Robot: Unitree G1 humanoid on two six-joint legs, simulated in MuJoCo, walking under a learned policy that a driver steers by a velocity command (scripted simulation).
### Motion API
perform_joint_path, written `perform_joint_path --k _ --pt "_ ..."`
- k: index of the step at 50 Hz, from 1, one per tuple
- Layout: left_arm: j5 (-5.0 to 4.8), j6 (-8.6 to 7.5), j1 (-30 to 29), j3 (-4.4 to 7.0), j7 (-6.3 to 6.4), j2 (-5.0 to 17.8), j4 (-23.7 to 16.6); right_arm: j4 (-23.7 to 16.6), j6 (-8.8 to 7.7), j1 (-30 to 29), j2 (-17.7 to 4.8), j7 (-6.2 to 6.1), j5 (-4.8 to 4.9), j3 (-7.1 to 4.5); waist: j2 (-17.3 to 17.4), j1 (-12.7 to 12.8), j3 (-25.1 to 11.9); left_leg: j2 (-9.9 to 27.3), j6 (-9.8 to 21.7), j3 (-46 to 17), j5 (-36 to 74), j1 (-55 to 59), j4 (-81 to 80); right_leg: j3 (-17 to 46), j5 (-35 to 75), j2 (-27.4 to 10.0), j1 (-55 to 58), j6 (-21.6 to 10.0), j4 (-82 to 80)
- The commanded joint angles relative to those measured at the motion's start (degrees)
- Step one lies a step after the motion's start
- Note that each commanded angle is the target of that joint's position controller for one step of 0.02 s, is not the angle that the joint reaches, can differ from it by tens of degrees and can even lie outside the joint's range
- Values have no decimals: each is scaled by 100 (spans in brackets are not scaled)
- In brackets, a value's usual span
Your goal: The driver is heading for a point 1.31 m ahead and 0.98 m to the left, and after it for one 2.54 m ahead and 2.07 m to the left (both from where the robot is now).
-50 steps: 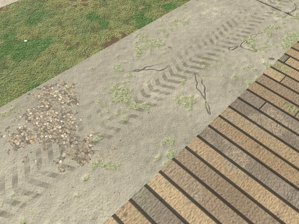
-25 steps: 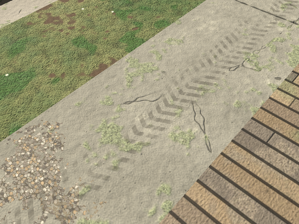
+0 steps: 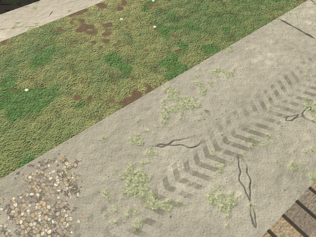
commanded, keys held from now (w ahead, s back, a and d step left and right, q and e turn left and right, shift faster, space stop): w+q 1.00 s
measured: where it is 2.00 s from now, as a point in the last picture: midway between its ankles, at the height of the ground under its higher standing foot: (72, 144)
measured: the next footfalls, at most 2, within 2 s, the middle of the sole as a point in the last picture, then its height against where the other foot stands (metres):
right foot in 0.44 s outside the picture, level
left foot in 0.94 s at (104, 203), level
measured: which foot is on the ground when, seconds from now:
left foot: down 0.00-0.44, up 0.46-0.92, down 0.94-1.00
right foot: up 0.00-0.42, down 0.44-0.94, up 0.96-1.00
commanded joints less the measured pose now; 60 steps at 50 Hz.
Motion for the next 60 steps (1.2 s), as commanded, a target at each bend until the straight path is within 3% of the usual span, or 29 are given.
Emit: perform_joint_path --k 1,2,3,6,9,12,16,19,21,22,23,24,25,26,27,29,33,38,43,45,47,48,49,50,51,52,53,55,60 --pt "-226 -466 -397 69 -104 751 -734 -14 -9 1397 -970 -66 -28 -288 766 -734 -1122 1811 1327 -3494 -1000 3984 -1676 662 75 -173 -3764 -189 2531" --pt "-151 -508 -605 79 -78 723 -772 -86 -24 1078 -852 -67 -67 -251 292 -550 -674 1591 1201 -2932 -454 3150 -1794 606 462 -380 -3570 -198 2042" --pt "-23 -480 -654 137 -39 774 -765 -157 -39 855 -661 -78 -97 -189 203 -369 -501 1405 1095 -2551 52 2562 -1916 624 729 -548 -3190 -164 1548" --pt "79 -309 -576 140 -10 569 -834 -241 -30 791 -749 -149 -83 -208 387 -119 -372 1210 1182 -2189 668 1752 -2209 561 992 -569 -2703 70 868" --pt "87 -245 -1176 114 27 452 -1053 -186 -33 1067 -978 -270 -50 -280 343 -262 -137 1017 1070 -1857 715 1425 -2329 494 1966 -443 -2815 281 -249" --pt "51 -284 -1799 62 -27 300 -1234 -122 18 1318 -982 -335 -14 -290 437 -488 -60 732 798 -1608 426 1159 -2241 457 3021 -184 -2358 319 -1437" --pt "-41 -350 -2330 63 -114 386 -1453 10 95 1715 -944 -365 41 -290 474 -664 -63 877 698 -2004 167 1573 -1867 579 3178 -9 -2126 268 -2093" --pt "-58 -432 -2236 119 -166 588 -1474 -11 164 1743 -961 -408 14 -314 612 -525 -129 1059 619 -2476 381 2087 -1305 670 2514 17 -1899 119 -2370" --pt "-30 -486 -1433 226 -129 790 -1273 -100 194 1617 -824 -397 -9 -275 678 -94 -502 795 431 -2454 883 1982 -583 532 2339 -1 -713 -155 -2685" --pt "64 -507 -601 310 -86 1046 -1165 -219 173 1537 -546 -362 -70 -167 372 302 -1241 476 250 -2100 617 1404 709 1088 2226 -692 724 -501 -2450" --pt "126 -423 150 457 -53 1554 -1022 -342 111 2217 -175 -349 41 -53 -1093 228 -2174 -357 -214 -1225 -1209 -523 2621 3223 1351 -2016 2925 -1372 -2608" --pt "-17 -356 212 386 -94 1205 -952 -376 81 2311 -492 -355 95 -68 -1650 191 -2149 -92 -284 -1147 -2658 -1527 3630 4546 221 -2481 3023 -1561 -3083" --pt "-40 -328 -113 265 -91 761 -1064 -371 99 1880 -967 -355 114 -197 -916 279 -1281 210 -309 -1221 -2227 -1826 3997 3838 -87 -2225 2270 -1299 -3231" --pt "3 -286 -423 212 -82 612 -1116 -437 135 1514 -988 -365 77 -224 -497 219 -759 418 -351 -1000 -1784 -1733 3991 3016 420 -1963 1537 -1090 -3329" --pt "28 -263 -662 168 -89 480 -1079 -513 151 1304 -902 -356 22 -233 -383 111 -347 569 -382 -929 -1470 -1618 3729 2435 1014 -1723 893 -1025 -3510" --pt "73 -279 -845 134 -89 391 -1017 -564 225 1324 -662 -308 38 -239 -616 -95 -131 824 -387 -832 -1140 -1197 3386 1637 1600 -1433 211 -928 -3824" --pt "26 -350 -780 239 -86 637 -845 -827 305 1019 -403 -262 12 -177 -437 -123 -63 963 -491 -715 -524 -1374 2699 810 2504 -1481 106 -1134 -4172" --pt "-10 -273 -655 292 -45 840 -735 -1073 229 293 -300 -88 18 -104 -282 109 42 852 -428 -342 867 -1074 1135 -246 3096 -1295 291 -954 -4201" --pt "-145 -111 -284 372 -25 1104 -550 -1438 257 -328 -386 54 16 -115 -285 193 225 647 -163 11 423 -978 375 -651 3796 -1566 1047 -759 -3838" --pt "-194 -31 -315 425 7 1285 -559 -1460 293 -57 -595 67 -16 -222 -463 -78 -64 291 66 327 -186 -331 305 -867 5627 -1574 1248 -642 -3052" --pt "-199 39 -374 387 52 1229 -597 -1061 342 1494 -1100 -11 6 -526 -312 -945 -897 -165 451 438 35 1915 -128 -1154 6158 -1288 524 -369 -930" --pt "44 5 -166 222 43 798 -717 -898 405 2263 -1614 -146 48 -684 697 -1090 -1434 846 846 -1146 164 3672 -157 -1174 3304 -961 -1103 -101 980" --pt "129 -177 181 12 -41 223 -1058 -1072 309 1922 -2026 -120 53 -658 1668 -420 -2125 2047 1934 -4520 -1242 4996 -1055 -191 -971 214 -3255 139 2600" --pt "-124 -355 -569 128 -114 823 -1110 -1130 220 2045 -1469 -73 23 -515 830 -919 -2134 2077 1753 -4645 -1625 4932 -1576 657 -713 -5 -3858 37 2965" --pt "-259 -449 -922 154 -144 929 -1261 -1070 139 1828 -1246 -64 -13 -436 692 -855 -1306 1906 1517 -3824 -1189 4289 -1634 566 -132 -227 -4169 -81 2723" --pt "-159 -488 -918 133 -102 852 -1197 -1099 105 1479 -1112 -70 -7 -385 207 -589 -902 1640 1323 -3183 -580 3448 -1630 576 345 -466 -3842 -99 2243" --pt "-18 -476 -871 167 -67 874 -1144 -1167 105 1114 -973 -88 -47 -337 163 -355 -644 1432 1206 -2704 58 2719 -1692 582 626 -608 -3429 -43 1772" --pt "32 -344 -688 198 -82 845 -1124 -1275 92 852 -861 -134 -123 -286 339 -98 -545 1242 1212 -2365 741 2001 -1927 590 909 -686 -2899 77 1399" --pt "101 -220 -1417 92 -70 491 -1377 -1075 79 1191 -1043 -306 -51 -339 321 -274 -230 845 1058 -1665 1061 1367 -2034 444 2305 -424 -2831 419 -290"
Keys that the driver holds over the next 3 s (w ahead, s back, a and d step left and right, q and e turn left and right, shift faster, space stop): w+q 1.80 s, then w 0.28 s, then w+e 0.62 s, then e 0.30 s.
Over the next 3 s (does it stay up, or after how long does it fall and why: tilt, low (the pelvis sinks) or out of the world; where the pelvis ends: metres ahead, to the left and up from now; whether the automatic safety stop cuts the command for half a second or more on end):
stays up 1.15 1.00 0.00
